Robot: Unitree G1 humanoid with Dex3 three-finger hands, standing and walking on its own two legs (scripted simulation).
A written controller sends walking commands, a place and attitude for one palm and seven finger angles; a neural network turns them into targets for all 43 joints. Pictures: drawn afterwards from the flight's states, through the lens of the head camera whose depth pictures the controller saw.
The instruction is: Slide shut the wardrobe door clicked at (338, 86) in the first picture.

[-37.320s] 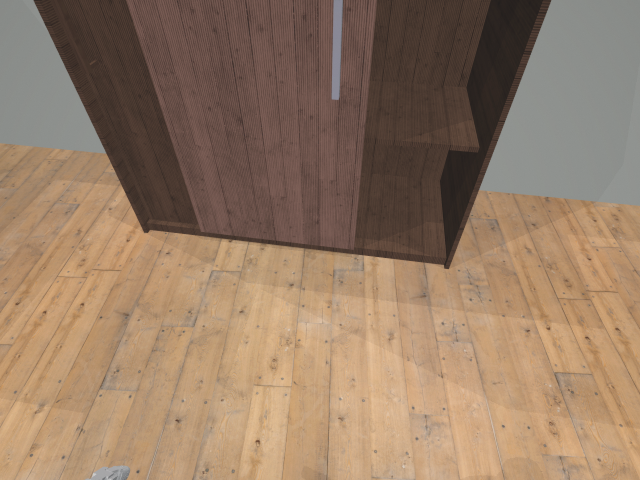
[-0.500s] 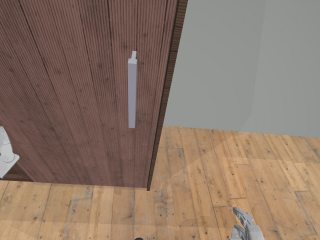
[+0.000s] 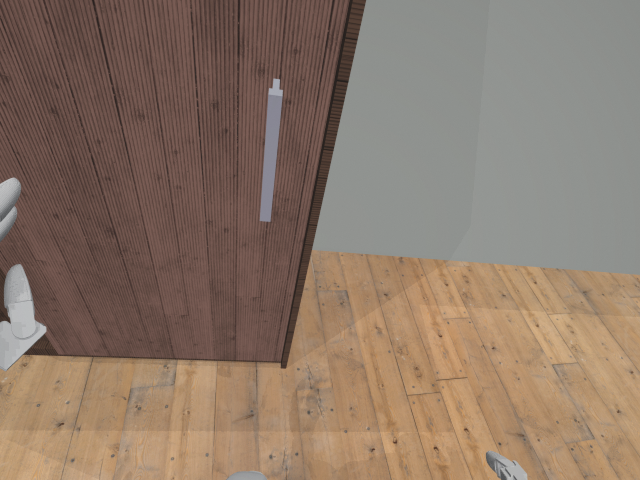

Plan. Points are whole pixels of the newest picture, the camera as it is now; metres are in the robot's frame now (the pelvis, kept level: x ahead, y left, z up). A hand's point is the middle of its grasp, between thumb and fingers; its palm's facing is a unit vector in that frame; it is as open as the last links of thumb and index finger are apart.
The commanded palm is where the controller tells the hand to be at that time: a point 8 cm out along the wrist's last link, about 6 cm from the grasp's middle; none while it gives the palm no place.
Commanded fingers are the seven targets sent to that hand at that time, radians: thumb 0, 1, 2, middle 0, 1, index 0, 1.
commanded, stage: stop stepping back and stand still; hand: left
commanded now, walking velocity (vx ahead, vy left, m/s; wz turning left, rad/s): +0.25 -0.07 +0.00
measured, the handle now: (270, 156) +0.58 +0.16 +0.09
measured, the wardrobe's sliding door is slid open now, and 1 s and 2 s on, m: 0.00 0.00 0.00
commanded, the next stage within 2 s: let the arm hang, fingers relaxed in 0.98 s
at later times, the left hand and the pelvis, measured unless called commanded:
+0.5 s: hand out of the picture +0.13 +0.33 +0.17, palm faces +0.56 -0.77 -0.30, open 7.4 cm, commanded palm +0.07 +0.35 +0.19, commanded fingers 0.00 0.90 0.90 -0.20 -0.30 -0.20 -0.30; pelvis -0.05 +0.04 -0.01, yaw +4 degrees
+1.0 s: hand out of the picture +0.15 +0.32 +0.17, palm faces +0.46 -0.76 -0.45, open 7.4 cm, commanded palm +0.09 +0.36 +0.19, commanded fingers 0.00 0.90 0.90 -0.20 -0.30 -0.20 -0.30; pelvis -0.03 +0.05 +0.01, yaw +4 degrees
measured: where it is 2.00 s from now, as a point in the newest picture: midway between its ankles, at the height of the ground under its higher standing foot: outside the picture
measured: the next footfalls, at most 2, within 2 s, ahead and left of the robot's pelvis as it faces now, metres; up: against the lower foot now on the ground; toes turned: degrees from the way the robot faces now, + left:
left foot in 0.06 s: +0.06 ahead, +0.10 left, +0.00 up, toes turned +1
right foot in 0.32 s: +0.00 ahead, -0.06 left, +0.00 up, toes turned +4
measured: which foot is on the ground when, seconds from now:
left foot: up 0.00-0.04, down 0.06-0.30, up 0.32-0.44, down 0.46-1.00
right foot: down 0.00-0.06, up 0.08-0.30, down 0.32-1.00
